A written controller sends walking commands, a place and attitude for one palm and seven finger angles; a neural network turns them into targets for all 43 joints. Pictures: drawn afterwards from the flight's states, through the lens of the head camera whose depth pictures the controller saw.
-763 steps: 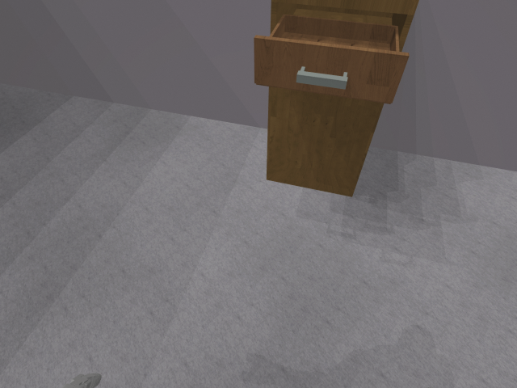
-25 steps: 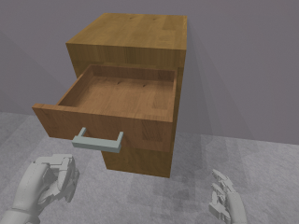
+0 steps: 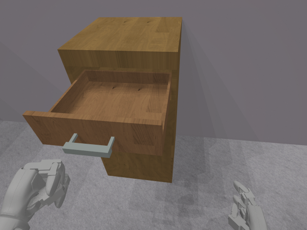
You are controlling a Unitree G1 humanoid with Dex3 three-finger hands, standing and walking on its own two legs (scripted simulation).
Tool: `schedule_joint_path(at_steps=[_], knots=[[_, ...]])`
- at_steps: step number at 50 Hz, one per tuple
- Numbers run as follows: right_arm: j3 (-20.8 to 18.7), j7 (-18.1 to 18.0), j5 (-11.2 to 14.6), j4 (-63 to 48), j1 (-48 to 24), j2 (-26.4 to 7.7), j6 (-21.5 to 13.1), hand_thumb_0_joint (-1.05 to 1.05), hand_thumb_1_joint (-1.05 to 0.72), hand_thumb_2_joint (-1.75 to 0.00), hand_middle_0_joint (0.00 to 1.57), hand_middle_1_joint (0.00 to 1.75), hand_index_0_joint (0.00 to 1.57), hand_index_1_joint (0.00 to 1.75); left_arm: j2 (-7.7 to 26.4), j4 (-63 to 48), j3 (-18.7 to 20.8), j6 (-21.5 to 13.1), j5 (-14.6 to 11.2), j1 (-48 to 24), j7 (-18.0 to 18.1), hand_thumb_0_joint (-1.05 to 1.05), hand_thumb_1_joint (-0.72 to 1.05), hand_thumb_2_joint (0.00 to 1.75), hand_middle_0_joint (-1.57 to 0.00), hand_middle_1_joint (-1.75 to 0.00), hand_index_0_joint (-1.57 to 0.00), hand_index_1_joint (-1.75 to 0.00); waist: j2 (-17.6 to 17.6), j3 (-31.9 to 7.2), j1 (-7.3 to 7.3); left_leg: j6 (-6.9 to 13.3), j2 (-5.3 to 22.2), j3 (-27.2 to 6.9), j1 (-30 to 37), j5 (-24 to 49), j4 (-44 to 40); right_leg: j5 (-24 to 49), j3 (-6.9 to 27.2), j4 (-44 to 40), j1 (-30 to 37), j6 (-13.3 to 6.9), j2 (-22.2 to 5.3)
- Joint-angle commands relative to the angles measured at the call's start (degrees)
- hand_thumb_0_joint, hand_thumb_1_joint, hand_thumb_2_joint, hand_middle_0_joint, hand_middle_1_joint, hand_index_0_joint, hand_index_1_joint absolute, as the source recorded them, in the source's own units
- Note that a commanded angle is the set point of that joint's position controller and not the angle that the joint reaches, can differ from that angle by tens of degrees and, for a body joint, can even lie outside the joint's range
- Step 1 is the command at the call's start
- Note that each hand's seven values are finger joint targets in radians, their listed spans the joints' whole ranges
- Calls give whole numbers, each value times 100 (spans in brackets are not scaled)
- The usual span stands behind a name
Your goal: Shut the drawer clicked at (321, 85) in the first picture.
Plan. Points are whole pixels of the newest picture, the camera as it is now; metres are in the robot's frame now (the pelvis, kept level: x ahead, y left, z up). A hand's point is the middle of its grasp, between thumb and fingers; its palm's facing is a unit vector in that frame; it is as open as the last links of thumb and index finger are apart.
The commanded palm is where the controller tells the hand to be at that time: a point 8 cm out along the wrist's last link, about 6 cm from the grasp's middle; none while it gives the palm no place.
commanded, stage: bring the fist close to the handle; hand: left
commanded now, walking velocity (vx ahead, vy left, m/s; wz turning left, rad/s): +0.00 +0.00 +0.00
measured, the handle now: (90, 143) +0.34 +0.24 +0.05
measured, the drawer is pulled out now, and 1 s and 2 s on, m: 0.30 0.30 0.29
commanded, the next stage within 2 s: push the drawer shut in 1.38 s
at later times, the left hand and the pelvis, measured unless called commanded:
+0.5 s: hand (73, 185) +0.19 +0.21 +0.09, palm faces +0.02 -1.00 -0.07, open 3.3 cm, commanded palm +0.16 +0.26 +0.10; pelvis +0.00 +0.00 +0.00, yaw +0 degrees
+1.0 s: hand (90, 180) +0.23 +0.19 +0.05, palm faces -0.02 -1.00 -0.05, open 3.3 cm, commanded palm +0.21 +0.26 +0.05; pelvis +0.00 +0.03 -0.02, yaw +0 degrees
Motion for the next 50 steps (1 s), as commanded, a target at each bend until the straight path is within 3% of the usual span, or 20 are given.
schedule_joint_path(at_steps=[1,4,5,9,11,12,17,19,23,25,27,30,32,34,41,43,45,47,48,50], knots=[[-209,-85,-21,-960,-897,-553,-443,0,-90,-90,20,30,20,30,797,-819,666,-397,-186,-488,-57,0,90,90,-140,-160,-140,-160,-463,132,-44,261,-255,-118,231,747,-338,1009,680,-929,-447,379,-156],[-248,-125,-47,-849,-855,-581,-398,0,-90,-90,20,30,20,30,855,-393,801,-475,-209,-672,-111,0,90,90,-140,-160,-140,-160,-673,202,-81,246,-254,-113,160,688,-286,915,828,-1033,-475,454,-218],[-236,-116,-56,-878,-876,-591,-413,0,-90,-90,20,30,20,30,764,-438,647,-534,-199,-756,-161,0,90,90,-140,-160,-140,-160,-509,150,-103,256,-265,-102,204,712,-272,987,860,-1009,-483,467,-248],[-276,-82,-92,-828,-820,-600,-405,0,-90,-90,20,30,20,30,937,-285,851,-753,-159,-758,-221,0,90,90,-140,-160,-140,-160,-395,-176,-93,247,-275,-90,198,977,-177,1676,932,-851,-272,532,-329],[-291,-93,-97,-806,-789,-604,-373,0,-90,-90,20,30,20,30,959,-52,928,-863,-197,-791,-286,0,90,90,-140,-160,-140,-160,-634,-169,-111,246,-272,-101,132,1027,-141,1903,955,-803,-258,589,-348],[-297,-87,-109,-745,-834,-621,-353,0,-90,-90,20,30,20,30,1015,39,978,-913,-185,-806,-291,0,90,90,-140,-160,-140,-160,-546,-122,-94,237,-269,-107,66,997,-127,1811,972,-821,-241,568,-335],[-337,-71,-131,-734,-803,-666,-326,0,-90,-90,20,30,20,30,858,180,775,-1130,-191,-989,-368,0,90,90,-140,-160,-140,-160,-386,-207,-161,258,-287,-81,89,1077,-88,1865,883,-690,-321,520,-322],[-368,-36,-141,-775,-750,-649,-326,0,-90,-90,20,30,20,30,623,191,521,-1188,-158,-888,-378,0,90,90,-140,-160,-140,-160,-341,-301,-183,268,-304,-56,129,1151,-94,1948,773,-587,-385,480,-293],[-420,-1,-186,-743,-696,-657,-236,0,-90,-90,20,30,20,30,592,336,438,-1263,-23,-888,-217,0,90,90,-140,-160,-140,-160,-486,-212,-200,277,-303,-53,-5,1104,-117,1630,584,-462,-574,389,-200],[-417,32,-205,-804,-695,-654,-203,0,-90,-90,20,30,20,30,460,189,231,-1325,46,-997,-126,0,90,90,-140,-160,-140,-160,-316,-302,-223,286,-309,-58,25,1094,-120,1504,461,-332,-652,340,-171],[-436,53,-237,-758,-689,-658,-129,0,-90,-90,20,30,20,30,540,175,290,-1394,142,-1019,27,0,90,90,-140,-160,-140,-160,-244,-323,-222,287,-294,-61,-5,1053,-98,1365,403,-273,-716,310,-149],[-435,92,-258,-836,-613,-641,-39,0,-90,-90,20,30,20,30,304,142,-9,-1478,214,-1123,129,0,90,90,-140,-160,-140,-160,-310,-484,-305,280,-282,-96,3,1066,-55,1325,303,-90,-847,298,-131],[-447,95,-286,-779,-614,-650,71,0,-90,-90,20,30,20,30,451,386,176,-1467,277,-1052,232,0,90,90,-140,-160,-140,-160,-362,-452,-270,267,-261,-110,-160,994,-22,1222,294,-59,-892,282,-119],[-425,110,-285,-862,-582,-651,143,0,-90,-90,20,30,20,30,255,332,-92,-1518,287,-1250,229,0,90,90,-140,-160,-140,-160,-262,-503,-328,250,-265,-125,-181,966,12,1170,253,71,-1003,268,-111],[-401,145,-308,-969,-481,-672,330,0,-90,-90,20,30,20,30,83,503,-434,-1650,395,-1567,336,0,90,90,-140,-160,-140,-160,-256,-598,-427,203,-213,-223,-375,876,195,981,178,385,-1345,240,-80],[-421,145,-329,-958,-424,-687,413,0,-90,-90,20,30,20,30,115,658,-381,-1697,449,-1578,426,0,90,90,-140,-160,-140,-160,-389,-638,-402,199,-207,-245,-470,872,234,948,183,463,-1387,226,-67],[-418,157,-327,-1013,-418,-690,459,0,-90,-90,20,30,20,30,111,627,-449,-1742,456,-1724,439,0,90,90,-140,-160,-140,-160,-227,-782,-429,186,-210,-231,-492,849,313,920,194,542,-1458,228,-83],[-412,157,-349,-987,-405,-704,559,0,-90,-90,20,30,20,30,258,849,-302,-1767,521,-1740,527,0,90,90,-140,-160,-140,-160,-335,-701,-404,195,-206,-225,-669,761,353,835,217,561,-1470,219,-79],[-408,157,-343,-1005,-384,-704,602,0,-90,-90,20,30,20,30,159,921,-394,-1798,521,-1894,533,0,90,90,-140,-160,-140,-160,-319,-677,-443,188,-214,-221,-705,737,388,820,212,619,-1558,216,-76],[-415,154,-338,-1052,-381,-707,645,0,-90,-90,20,30,20,30,226,934,-345,-1851,484,-2129,530,0,90,90,-140,-160,-140,-160,-326,-847,-441,191,-215,-218,-726,673,445,771,249,645,-1572,222,-79]])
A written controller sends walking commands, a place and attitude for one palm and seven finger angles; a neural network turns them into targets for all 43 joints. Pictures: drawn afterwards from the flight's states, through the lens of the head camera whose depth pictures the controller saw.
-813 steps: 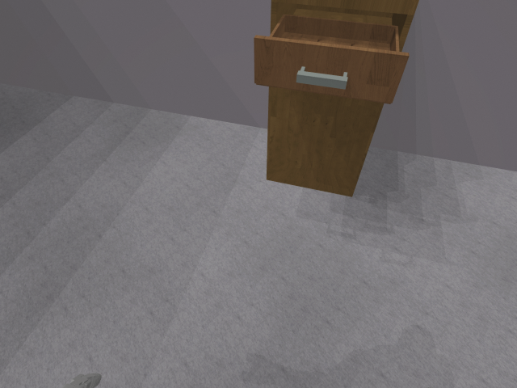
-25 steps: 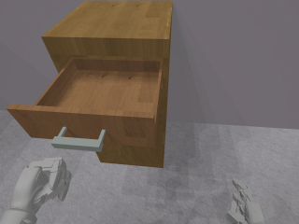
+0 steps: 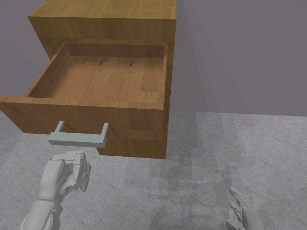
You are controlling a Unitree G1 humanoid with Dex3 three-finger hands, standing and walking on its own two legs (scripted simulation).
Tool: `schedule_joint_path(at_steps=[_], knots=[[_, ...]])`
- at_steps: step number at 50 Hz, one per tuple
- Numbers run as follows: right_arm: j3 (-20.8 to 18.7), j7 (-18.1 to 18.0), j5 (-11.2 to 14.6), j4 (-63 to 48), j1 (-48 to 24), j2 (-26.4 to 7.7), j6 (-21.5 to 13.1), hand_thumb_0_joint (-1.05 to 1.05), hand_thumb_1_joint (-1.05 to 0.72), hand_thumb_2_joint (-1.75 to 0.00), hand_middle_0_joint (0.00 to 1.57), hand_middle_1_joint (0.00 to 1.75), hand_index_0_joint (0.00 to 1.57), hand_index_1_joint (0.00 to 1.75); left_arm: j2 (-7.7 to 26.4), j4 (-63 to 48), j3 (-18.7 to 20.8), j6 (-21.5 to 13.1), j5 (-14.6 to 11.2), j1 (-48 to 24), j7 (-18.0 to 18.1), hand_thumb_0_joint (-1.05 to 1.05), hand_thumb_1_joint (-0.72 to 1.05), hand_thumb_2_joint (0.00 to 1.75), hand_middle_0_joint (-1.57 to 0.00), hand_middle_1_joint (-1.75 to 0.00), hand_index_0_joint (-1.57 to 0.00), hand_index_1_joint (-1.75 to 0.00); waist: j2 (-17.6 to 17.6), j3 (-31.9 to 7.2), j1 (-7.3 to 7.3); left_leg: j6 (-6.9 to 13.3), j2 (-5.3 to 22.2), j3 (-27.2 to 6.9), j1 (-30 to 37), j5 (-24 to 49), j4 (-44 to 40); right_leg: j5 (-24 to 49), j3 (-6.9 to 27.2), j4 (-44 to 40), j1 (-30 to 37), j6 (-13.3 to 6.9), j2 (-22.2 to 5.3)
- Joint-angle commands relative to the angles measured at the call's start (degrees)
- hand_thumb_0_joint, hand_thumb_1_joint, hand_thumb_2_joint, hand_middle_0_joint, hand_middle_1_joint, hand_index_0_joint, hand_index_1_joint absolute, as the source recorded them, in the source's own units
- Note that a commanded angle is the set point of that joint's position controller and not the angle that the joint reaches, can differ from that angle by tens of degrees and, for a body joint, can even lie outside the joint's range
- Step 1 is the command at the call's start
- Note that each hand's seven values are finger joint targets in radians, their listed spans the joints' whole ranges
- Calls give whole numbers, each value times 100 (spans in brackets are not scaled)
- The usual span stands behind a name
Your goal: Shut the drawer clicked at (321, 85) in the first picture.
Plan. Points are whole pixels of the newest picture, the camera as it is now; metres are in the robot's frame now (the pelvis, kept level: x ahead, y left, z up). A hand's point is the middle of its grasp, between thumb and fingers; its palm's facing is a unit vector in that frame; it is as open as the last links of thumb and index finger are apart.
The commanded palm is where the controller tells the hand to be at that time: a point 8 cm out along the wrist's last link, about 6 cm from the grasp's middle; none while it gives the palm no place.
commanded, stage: bring the fist close to the handle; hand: left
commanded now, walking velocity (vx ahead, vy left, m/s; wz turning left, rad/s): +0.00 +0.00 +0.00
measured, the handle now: (80, 132) +0.34 +0.21 +0.07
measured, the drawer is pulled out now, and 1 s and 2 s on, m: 0.30 0.29 0.15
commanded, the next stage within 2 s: push the drawer shut in 0.38 s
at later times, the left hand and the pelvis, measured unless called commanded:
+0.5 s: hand (83, 172) +0.23 +0.18 +0.07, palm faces +0.01 -1.00 -0.07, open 3.3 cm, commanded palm +0.21 +0.24 +0.07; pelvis +0.00 -0.01 +0.00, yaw +0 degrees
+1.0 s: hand (83, 157) +0.27 +0.19 +0.06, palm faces -0.01 -1.00 -0.05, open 2.8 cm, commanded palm +0.27 +0.24 +0.07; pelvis -0.01 -0.02 +0.00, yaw +1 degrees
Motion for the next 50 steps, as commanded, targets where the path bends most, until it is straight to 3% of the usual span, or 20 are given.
schedule_joint_path(at_steps=[1,5,7,8,12,15,17,20,22,24,27,34,37,40,41,42,43,45,49,50], knots=[[-319,-87,18,-915,-365,-764,-207,0,-90,-90,20,30,20,30,781,-1173,558,-499,-112,-877,82,0,90,90,-140,-160,-140,-160,-51,-1020,-65,-23,-27,-339,794,1095,-625,1195,113,-522,2,28,167],[-317,-64,32,-957,-342,-726,-172,0,-90,-90,20,30,20,30,721,-1298,500,-508,-136,-684,90,0,90,90,-140,-160,-140,-160,140,-1320,-10,-25,-11,-324,963,1504,-593,1571,112,-466,197,9,168],[-327,-49,29,-937,-323,-733,-126,0,-90,-90,20,30,20,30,794,-1077,629,-425,-156,-318,110,0,90,90,-140,-160,-140,-160,-187,-1211,-1,-2,-8,-314,812,1594,-572,1749,115,-520,307,26,173],[-339,-41,37,-962,-323,-734,-90,0,-90,-90,20,30,20,30,707,-1037,592,-387,-178,-173,77,0,90,90,-140,-160,-140,-160,-186,-1161,13,-9,-19,-280,764,1585,-580,1789,108,-507,308,36,177],[-340,-58,44,-985,-375,-753,11,0,-90,-90,20,30,20,30,904,-1036,795,-327,-228,-155,43,0,90,90,-140,-160,-140,-160,-208,-878,-11,7,-41,-250,583,1377,-573,1673,153,-601,264,50,180],[-312,-80,54,-1025,-355,-753,9,0,-90,-90,20,30,20,30,799,-1133,640,-402,-287,-593,-6,0,90,90,-140,-160,-140,-160,-145,-787,-135,11,-61,-244,574,1101,-546,1399,195,-648,76,75,175],[-327,-113,40,-948,-331,-778,-10,0,-90,-90,20,30,20,30,1023,-1174,829,-524,-277,-702,0,0,90,90,-140,-160,-140,-160,-90,-865,-130,29,-55,-246,598,1112,-493,1382,251,-670,114,63,175],[-330,-98,51,-955,-293,-759,-60,0,-90,-90,20,30,20,30,933,-1135,777,-596,-340,-583,-120,0,90,90,-140,-160,-140,-160,-17,-1161,-108,28,-76,-246,696,1326,-447,1661,266,-603,242,62,157],[-325,-102,47,-918,-313,-780,-54,0,-90,-90,20,30,20,30,918,-991,720,-573,-327,-616,-166,0,90,90,-140,-160,-140,-160,-122,-1047,-161,48,-77,-244,638,1302,-407,1687,293,-647,205,83,144],[-335,-105,66,-923,-319,-781,-36,0,-90,-90,20,30,20,30,992,-888,827,-526,-379,-547,-234,0,90,90,-140,-160,-140,-160,-132,-1027,-122,40,-89,-222,576,1232,-421,1644,342,-694,240,91,130],[-312,-146,58,-867,-337,-816,7,0,-90,-90,20,30,20,30,1164,-689,975,-473,-400,-980,-248,0,90,90,-140,-160,-140,-160,-172,-842,-164,49,-95,-218,442,1085,-391,1460,427,-775,195,108,115],[-288,-170,75,-800,-320,-813,51,0,-90,-90,20,30,20,30,1162,-228,936,-441,-421,-1813,-340,0,90,90,-140,-160,-140,-160,-128,-1092,-203,52,-104,-201,559,1211,-415,1675,481,-771,325,126,93],[-293,-182,74,-761,-306,-853,101,0,-90,-90,20,30,20,30,1371,82,1167,-401,-465,-1919,-405,0,90,90,-140,-160,-140,-160,-280,-1086,-162,57,-96,-201,494,1290,-418,1821,534,-809,478,140,74],[-298,-193,88,-718,-301,-852,118,0,-90,-90,20,30,20,30,1390,167,1187,-409,-505,-2230,-448,0,90,90,-140,-160,-140,-160,-173,-1169,-179,42,-98,-199,594,1318,-465,1845,476,-778,447,135,87],[-283,-197,89,-723,-337,-843,117,0,-90,-90,20,30,20,30,1270,224,1053,-413,-513,-2447,-458,0,90,90,-140,-160,-140,-160,-208,-1095,-222,47,-114,-203,568,1215,-469,1714,499,-820,374,146,81],[-281,-210,94,-658,-328,-854,124,0,-90,-90,20,30,20,30,1300,207,1002,-450,-481,-2770,-435,0,90,90,-140,-160,-140,-160,-184,-1032,-304,64,-90,-226,615,1183,-449,1627,488,-833,258,135,92],[-288,-217,90,-637,-314,-853,126,0,-90,-90,20,30,20,30,1284,331,998,-446,-469,-2864,-436,0,90,90,-140,-160,-140,-160,-120,-1042,-277,57,-97,-224,633,1139,-471,1552,483,-833,217,127,96],[-285,-243,100,-551,-315,-888,138,0,-90,-90,20,30,20,30,1406,554,1020,-450,-468,-3370,-444,0,90,90,-140,-160,-140,-160,-193,-996,-361,56,-100,-235,556,903,-463,1211,565,-912,135,144,78],[-293,-263,108,-468,-279,-900,152,0,-90,-90,20,30,20,30,1400,768,928,-491,-431,-3867,-459,0,90,90,-140,-160,-140,-160,-158,-1245,-361,67,-85,-280,727,901,-525,1148,528,-894,156,114,89],[-281,-258,107,-468,-284,-892,143,0,-90,-90,20,30,20,30,1335,740,824,-499,-406,-3969,-465,0,90,90,-140,-160,-140,-160,85,-1331,-340,56,-87,-298,857,968,-568,1219,460,-842,145,82,96]])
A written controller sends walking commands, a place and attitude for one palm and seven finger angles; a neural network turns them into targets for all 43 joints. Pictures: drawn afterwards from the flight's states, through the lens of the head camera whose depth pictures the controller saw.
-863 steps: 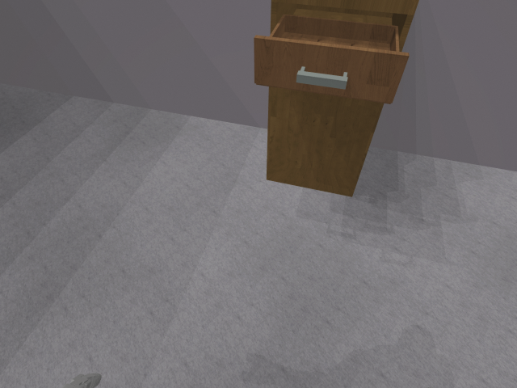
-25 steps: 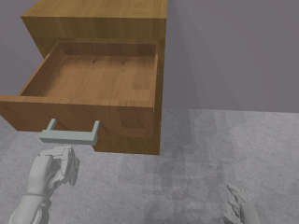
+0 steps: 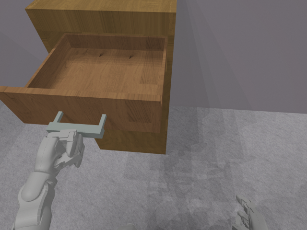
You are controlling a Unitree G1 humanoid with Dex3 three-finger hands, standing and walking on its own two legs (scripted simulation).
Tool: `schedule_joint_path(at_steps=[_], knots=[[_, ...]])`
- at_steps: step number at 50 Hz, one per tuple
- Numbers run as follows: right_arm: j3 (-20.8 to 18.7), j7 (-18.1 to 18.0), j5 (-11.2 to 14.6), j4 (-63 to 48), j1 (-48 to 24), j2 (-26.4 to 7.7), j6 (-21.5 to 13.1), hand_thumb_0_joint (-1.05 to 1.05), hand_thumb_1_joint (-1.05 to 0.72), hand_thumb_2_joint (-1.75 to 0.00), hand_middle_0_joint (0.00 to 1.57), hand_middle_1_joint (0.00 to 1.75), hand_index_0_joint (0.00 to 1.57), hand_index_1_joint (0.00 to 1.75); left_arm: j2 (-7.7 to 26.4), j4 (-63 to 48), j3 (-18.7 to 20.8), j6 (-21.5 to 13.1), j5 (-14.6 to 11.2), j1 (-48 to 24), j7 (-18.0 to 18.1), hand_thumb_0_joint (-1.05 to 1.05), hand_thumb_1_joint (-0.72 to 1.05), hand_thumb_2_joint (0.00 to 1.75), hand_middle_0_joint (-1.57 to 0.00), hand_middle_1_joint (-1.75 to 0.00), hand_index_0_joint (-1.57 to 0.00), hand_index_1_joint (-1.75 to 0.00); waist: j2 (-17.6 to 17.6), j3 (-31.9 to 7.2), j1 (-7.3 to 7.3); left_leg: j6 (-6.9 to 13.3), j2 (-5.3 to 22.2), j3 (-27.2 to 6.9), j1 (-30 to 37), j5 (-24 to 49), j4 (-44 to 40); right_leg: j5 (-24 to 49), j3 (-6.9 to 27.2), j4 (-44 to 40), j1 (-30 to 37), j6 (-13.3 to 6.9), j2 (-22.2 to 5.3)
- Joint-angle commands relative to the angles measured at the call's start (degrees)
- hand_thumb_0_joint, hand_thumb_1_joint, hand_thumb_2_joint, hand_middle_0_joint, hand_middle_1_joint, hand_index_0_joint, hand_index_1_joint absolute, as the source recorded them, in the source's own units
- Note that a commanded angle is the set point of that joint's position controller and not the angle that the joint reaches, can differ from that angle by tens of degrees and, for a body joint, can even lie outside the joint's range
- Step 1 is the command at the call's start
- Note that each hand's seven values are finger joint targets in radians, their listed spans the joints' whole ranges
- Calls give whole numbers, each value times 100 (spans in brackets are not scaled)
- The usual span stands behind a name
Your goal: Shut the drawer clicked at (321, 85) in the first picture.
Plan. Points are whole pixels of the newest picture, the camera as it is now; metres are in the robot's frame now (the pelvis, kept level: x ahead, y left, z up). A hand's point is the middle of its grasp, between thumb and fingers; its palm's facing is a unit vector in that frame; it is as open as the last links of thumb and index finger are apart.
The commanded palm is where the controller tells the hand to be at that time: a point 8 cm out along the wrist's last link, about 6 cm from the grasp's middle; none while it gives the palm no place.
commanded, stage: push the drawer shut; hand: left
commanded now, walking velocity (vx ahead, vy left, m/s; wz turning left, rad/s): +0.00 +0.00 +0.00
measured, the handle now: (78, 123) +0.36 +0.22 +0.08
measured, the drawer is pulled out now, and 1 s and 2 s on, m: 0.29 0.15 0.03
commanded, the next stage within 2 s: none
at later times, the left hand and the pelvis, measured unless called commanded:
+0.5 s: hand (87, 129) +0.35 +0.20 +0.07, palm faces -0.04 -1.00 -0.04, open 2.9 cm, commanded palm +0.34 +0.25 +0.08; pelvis -0.02 +0.01 +0.00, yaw -1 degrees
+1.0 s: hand (96, 108) +0.42 +0.19 +0.07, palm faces -0.03 -1.00 -0.03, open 2.9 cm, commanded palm +0.41 +0.24 +0.08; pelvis +0.00 +0.01 +0.00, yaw -2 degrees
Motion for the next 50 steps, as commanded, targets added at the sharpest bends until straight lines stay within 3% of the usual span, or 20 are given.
schedule_joint_path(at_steps=[1,4,8,11,12,16,17,20,22,24,27,29,30,33,35,37,41,43,44,50], knots=[[-262,-76,7,-732,-219,-683,-306,0,-90,-90,20,30,20,30,800,-1113,174,-316,-92,-2346,161,0,90,90,-140,-160,-140,-160,16,-1387,-396,176,-149,-151,1111,872,-620,1176,571,-863,232,209,21],[-264,-66,-12,-694,-177,-702,-266,0,-90,-90,20,30,20,30,906,-851,268,-304,-48,-2383,243,0,90,90,-140,-160,-140,-160,-127,-1417,-342,173,-149,-155,1062,843,-646,1156,587,-879,287,206,30],[-246,-48,-4,-684,-192,-688,-217,0,-90,-90,20,30,20,30,831,-674,107,-360,59,-2873,342,0,90,90,-140,-160,-140,-160,40,-1352,-366,162,-137,-178,1117,670,-737,918,553,-883,157,177,47],[-246,-31,-9,-687,-144,-716,-181,0,-90,-90,20,30,20,30,921,-422,184,-357,99,-3052,427,0,90,90,-140,-160,-140,-160,-58,-1321,-350,144,-128,-197,1081,587,-789,839,519,-884,154,169,53],[-236,-36,-20,-643,-120,-753,-140,0,-90,-90,20,30,20,30,1068,-255,279,-364,133,-3159,479,0,90,90,-140,-160,-140,-160,-305,-1206,-391,177,-119,-209,953,508,-784,744,542,-930,142,190,54],[-220,-38,-5,-633,-100,-729,-66,0,-90,-90,20,30,20,30,1052,95,216,-401,178,-3811,459,0,90,90,-140,-160,-140,-160,-33,-1273,-416,151,-145,-175,957,278,-816,525,588,-942,96,171,39],[-222,-44,-3,-588,-52,-761,-32,0,-90,-90,20,30,20,30,1183,297,304,-392,205,-3865,487,0,90,90,-140,-160,-140,-160,-239,-1193,-467,178,-123,-192,877,235,-797,465,602,-973,58,189,52],[-207,-43,3,-567,2,-745,38,0,-90,-90,20,30,20,30,1150,609,268,-394,189,-4312,446,0,90,90,-140,-160,-140,-160,-132,-1263,-485,162,-139,-176,872,205,-799,470,624,-969,58,180,51],[-225,-42,-18,-534,99,-795,96,0,-90,-90,20,30,20,30,1508,822,569,-429,238,-4311,472,0,90,90,-140,-160,-140,-160,-205,-1405,-429,175,-125,-178,800,271,-769,492,652,-960,190,178,52],[-216,-22,-4,-560,103,-742,124,0,-90,-90,20,30,20,30,1160,851,260,-442,221,-4623,435,0,90,90,-140,-160,-140,-160,43,-1472,-490,163,-144,-149,897,357,-764,646,636,-939,128,174,40],[-247,-18,-20,-499,264,-797,182,0,-90,-90,20,30,20,30,1382,1150,414,-487,273,-4892,459,0,90,90,-140,-160,-140,-160,-164,-1563,-508,170,-112,-220,908,462,-749,738,578,-862,106,161,84],[-257,18,-19,-538,303,-769,197,0,-90,-90,20,30,20,30,1134,1069,204,-538,285,-5004,451,0,90,90,-140,-160,-140,-160,43,-1749,-511,157,-122,-209,1119,667,-740,973,553,-815,91,146,89],[-277,33,-24,-529,347,-784,217,0,-90,-90,20,30,20,30,1240,1182,329,-529,291,-4875,472,0,90,90,-140,-160,-140,-160,67,-1788,-449,143,-118,-205,1108,735,-727,1052,554,-795,131,136,98],[-266,58,-22,-500,435,-800,299,0,-90,-90,20,30,20,30,1248,1413,279,-562,341,-5161,486,0,90,90,-140,-160,-140,-160,-161,-1647,-561,171,-112,-187,967,725,-707,1082,562,-796,74,161,122],[-295,67,-30,-486,484,-804,337,0,-90,-90,20,30,20,30,1282,1467,317,-583,362,-5287,494,0,90,90,-140,-160,-140,-160,7,-1758,-537,156,-117,-177,1031,775,-695,1130,563,-769,59,149,121],[-287,66,-39,-441,568,-842,401,0,-90,-90,20,30,20,30,1542,1765,507,-559,412,-5313,527,0,90,90,-140,-160,-140,-160,-115,-1625,-550,169,-101,-194,904,796,-672,1145,555,-760,52,140,134],[-299,94,-45,-421,642,-807,461,0,-90,-90,20,30,20,30,1325,1816,326,-607,442,-5750,522,0,90,90,-140,-160,-140,-160,188,-1777,-612,143,-98,-193,1144,926,-644,1251,531,-727,-134,128,143],[-308,90,-59,-397,722,-845,508,0,-90,-90,20,30,20,30,1584,1966,537,-641,475,-5772,552,0,90,90,-140,-160,-140,-160,-73,-1890,-598,165,-86,-195,1047,1033,-614,1378,548,-686,3,137,154],[-306,99,-64,-408,726,-821,519,0,-90,-90,20,30,20,30,1402,1975,407,-638,470,-5822,539,0,90,90,-140,-160,-140,-160,-20,-1963,-626,167,-96,-173,1096,1115,-595,1477,550,-677,-4,146,152],[-322,127,-80,-317,863,-840,612,0,-90,-90,20,30,20,30,1461,2332,426,-711,537,-6296,581,0,90,90,-140,-160,-140,-160,29,-1984,-697,146,-69,-211,1145,1220,-515,1506,512,-612,-233,131,175]])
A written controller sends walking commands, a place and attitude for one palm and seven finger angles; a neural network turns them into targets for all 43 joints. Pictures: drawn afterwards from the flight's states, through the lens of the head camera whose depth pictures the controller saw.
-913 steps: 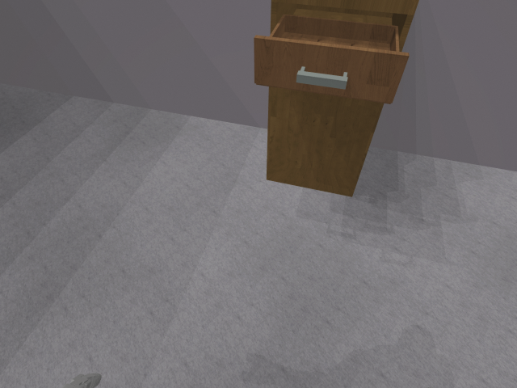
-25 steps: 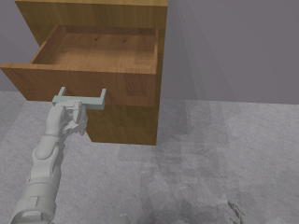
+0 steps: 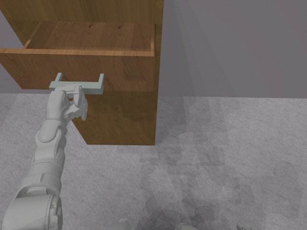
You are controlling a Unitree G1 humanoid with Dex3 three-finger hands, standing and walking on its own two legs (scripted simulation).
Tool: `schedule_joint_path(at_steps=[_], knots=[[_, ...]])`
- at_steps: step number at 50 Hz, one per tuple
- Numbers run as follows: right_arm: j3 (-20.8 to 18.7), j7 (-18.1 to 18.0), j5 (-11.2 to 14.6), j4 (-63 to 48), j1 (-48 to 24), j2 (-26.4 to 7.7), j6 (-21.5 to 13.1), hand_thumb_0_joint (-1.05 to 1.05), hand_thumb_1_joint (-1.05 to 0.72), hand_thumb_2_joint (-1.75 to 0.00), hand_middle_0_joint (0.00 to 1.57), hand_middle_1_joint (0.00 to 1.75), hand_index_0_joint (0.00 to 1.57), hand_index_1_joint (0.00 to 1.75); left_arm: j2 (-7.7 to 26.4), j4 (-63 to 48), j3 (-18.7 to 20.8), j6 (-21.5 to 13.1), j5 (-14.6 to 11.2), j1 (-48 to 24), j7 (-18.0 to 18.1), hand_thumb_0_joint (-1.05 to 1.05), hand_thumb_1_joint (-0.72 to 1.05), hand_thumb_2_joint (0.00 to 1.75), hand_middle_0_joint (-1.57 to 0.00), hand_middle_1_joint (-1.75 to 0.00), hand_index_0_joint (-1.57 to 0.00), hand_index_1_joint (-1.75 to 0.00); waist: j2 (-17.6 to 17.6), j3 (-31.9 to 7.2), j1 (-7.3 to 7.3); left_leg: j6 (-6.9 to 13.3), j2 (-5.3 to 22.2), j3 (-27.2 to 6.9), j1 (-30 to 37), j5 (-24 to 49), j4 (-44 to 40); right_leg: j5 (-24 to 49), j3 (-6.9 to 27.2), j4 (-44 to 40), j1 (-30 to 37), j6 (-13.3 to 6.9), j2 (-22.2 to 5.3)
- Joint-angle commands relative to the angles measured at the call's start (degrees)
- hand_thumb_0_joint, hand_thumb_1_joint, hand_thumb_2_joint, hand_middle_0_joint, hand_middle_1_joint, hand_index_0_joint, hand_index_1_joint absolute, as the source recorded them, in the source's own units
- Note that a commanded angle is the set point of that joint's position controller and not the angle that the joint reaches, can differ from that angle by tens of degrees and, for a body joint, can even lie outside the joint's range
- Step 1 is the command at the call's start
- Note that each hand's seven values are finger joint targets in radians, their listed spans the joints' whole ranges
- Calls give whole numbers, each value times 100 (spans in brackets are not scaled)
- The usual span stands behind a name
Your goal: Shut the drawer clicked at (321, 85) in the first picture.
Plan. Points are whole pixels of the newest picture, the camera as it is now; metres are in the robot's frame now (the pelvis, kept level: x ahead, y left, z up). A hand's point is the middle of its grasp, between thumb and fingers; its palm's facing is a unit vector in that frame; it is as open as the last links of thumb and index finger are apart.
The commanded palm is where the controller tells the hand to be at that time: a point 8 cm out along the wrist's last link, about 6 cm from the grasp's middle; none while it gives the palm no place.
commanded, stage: push the drawer shut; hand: left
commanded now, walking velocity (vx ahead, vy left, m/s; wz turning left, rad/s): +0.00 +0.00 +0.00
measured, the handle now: (79, 82) +0.49 +0.22 +0.08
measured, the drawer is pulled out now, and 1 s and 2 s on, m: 0.15 0.03 0.00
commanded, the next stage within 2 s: pull the fist back off the drawer in 1.68 s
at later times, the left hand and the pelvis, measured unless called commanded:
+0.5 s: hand (88, 88) +0.47 +0.19 +0.07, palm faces +0.00 -1.00 -0.03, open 2.9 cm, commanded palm +0.47 +0.23 +0.08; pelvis +0.00 +0.00 -0.01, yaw -1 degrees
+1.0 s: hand (91, 72) +0.54 +0.19 +0.07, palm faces +0.00 -1.00 -0.02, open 2.9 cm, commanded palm +0.53 +0.23 +0.08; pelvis +0.00 +0.01 -0.02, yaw -2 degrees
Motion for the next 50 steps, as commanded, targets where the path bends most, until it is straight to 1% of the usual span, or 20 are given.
schedule_joint_path(at_steps=[1,2,7,8,10,15,17,21,25,27,29,32,34,35,38,40,44,46,48,50], knots=[[-316,-66,-28,-437,376,-895,-114,0,-90,-90,20,30,20,30,1131,-970,232,-399,-35,-3020,110,0,90,90,-140,-160,-140,-160,76,-1900,-346,52,-93,-356,1464,1091,-503,1325,355,-587,257,51,164],[-320,-70,-40,-421,410,-905,-95,0,-90,-90,20,30,20,30,1285,-888,360,-426,-13,-3085,124,0,90,90,-140,-160,-140,-160,14,-1901,-329,67,-92,-367,1388,1073,-477,1305,361,-565,277,47,173],[-311,-55,-50,-377,483,-889,-41,0,-90,-90,20,30,20,30,1235,-639,286,-488,35,-3529,106,0,90,90,-140,-160,-140,-160,272,-1994,-413,75,-98,-360,1453,1115,-398,1320,384,-532,109,40,182],[-322,-47,-61,-369,532,-912,-20,0,-90,-90,20,30,20,30,1387,-568,420,-500,62,-3521,112,0,90,90,-140,-160,-140,-160,215,-2144,-394,67,-87,-365,1455,1160,-379,1350,382,-505,149,47,180],[-310,-46,-60,-359,547,-897,7,0,-90,-90,20,30,20,30,1322,-420,345,-480,62,-3711,93,0,90,90,-140,-160,-140,-160,121,-2105,-480,91,-95,-333,1335,1094,-337,1355,417,-521,135,76,186],[-292,-46,-69,-332,667,-935,64,0,-90,-90,20,30,20,30,1700,-142,537,-472,120,-4089,35,0,90,90,-140,-160,-140,-160,170,-2169,-543,125,-110,-301,1013,1015,-246,1380,506,-489,234,89,186],[-305,-40,-90,-343,750,-953,82,0,-90,-90,20,30,20,30,1859,-16,694,-470,140,-4030,13,0,90,90,-140,-160,-140,-160,255,-2279,-494,124,-99,-314,1065,1122,-196,1418,490,-441,196,67,212],[-286,-38,-91,-305,850,-984,124,0,-90,-90,20,30,20,30,2015,239,708,-412,175,-4396,-19,0,90,90,-140,-160,-140,-160,205,-2133,-626,134,-82,-312,787,940,-145,1259,522,-461,77,97,214],[-291,-19,-121,-291,994,-988,113,0,-90,-90,20,30,20,30,2033,304,657,-394,225,-4753,-62,0,90,90,-140,-160,-140,-160,425,-2356,-711,138,-70,-355,907,990,-71,1192,513,-410,-109,94,243],[-295,-23,-142,-262,1089,-1019,132,0,-90,-90,20,30,20,30,2184,470,780,-363,243,-4735,-47,0,90,90,-140,-160,-140,-160,310,-2387,-747,156,-51,-360,824,1047,0,1224,505,-383,-142,91,261],[-289,-13,-149,-245,1139,-1026,146,0,-90,-90,20,30,20,30,2221,508,739,-349,298,-4977,-35,0,90,90,-140,-160,-140,-160,503,-2354,-778,138,-47,-378,799,1003,-1,1137,493,-366,-260,94,259],[-282,-4,-189,-231,1272,-1061,163,0,-90,-90,20,30,20,30,2373,640,823,-296,367,-5119,11,0,90,90,-140,-160,-140,-160,466,-2458,-836,159,-37,-396,759,1090,68,1191,488,-334,-282,91,283],[-300,15,-203,-248,1333,-1058,193,0,-90,-90,20,30,20,30,2423,560,864,-328,422,-5172,30,0,90,90,-140,-160,-140,-160,669,-2695,-789,128,-27,-425,989,1282,71,1267,447,-291,-337,80,291],[-296,28,-210,-258,1332,-1046,202,0,-90,-90,20,30,20,30,2292,606,788,-305,415,-5133,31,0,90,90,-140,-160,-140,-160,674,-2685,-818,136,-24,-397,999,1278,97,1264,454,-318,-378,88,300],[-278,38,-230,-246,1429,-1090,255,0,-90,-90,20,30,20,30,2566,718,928,-296,496,-5291,63,0,90,90,-140,-160,-140,-160,677,-2626,-847,135,-8,-421,936,1312,121,1266,439,-300,-441,79,316],[-263,49,-241,-224,1457,-1088,272,0,-90,-90,20,30,20,30,2420,872,778,-252,528,-5460,82,0,90,90,-140,-160,-140,-160,681,-2422,-947,136,2,-446,875,1166,113,1083,403,-322,-643,83,325],[-245,25,-276,-235,1581,-1155,288,0,-90,-90,20,30,20,30,2834,1066,1028,-209,605,-5652,157,0,90,90,-140,-160,-140,-160,479,-2486,-1004,168,-2,-447,593,1055,163,1009,429,-309,-567,109,325],[-242,38,-298,-236,1639,-1139,298,0,-90,-90,20,30,20,30,2769,1057,946,-211,654,-5749,149,0,90,90,-140,-160,-140,-160,733,-2630,-1027,154,4,-467,781,1278,204,1135,401,-264,-668,87,331],[-227,37,-324,-203,1724,-1172,320,0,-90,-90,20,30,20,30,3010,1164,1107,-192,676,-5886,169,0,90,90,-140,-160,-140,-160,668,-2640,-1060,156,27,-494,728,1372,256,1192,386,-229,-699,93,338],[-228,51,-339,-206,1740,-1161,330,0,-90,-90,20,30,20,30,2865,1183,952,-163,708,-6009,155,0,90,90,-140,-160,-140,-160,848,-2645,-1126,149,33,-506,817,1422,279,1186,372,-233,-841,93,335]])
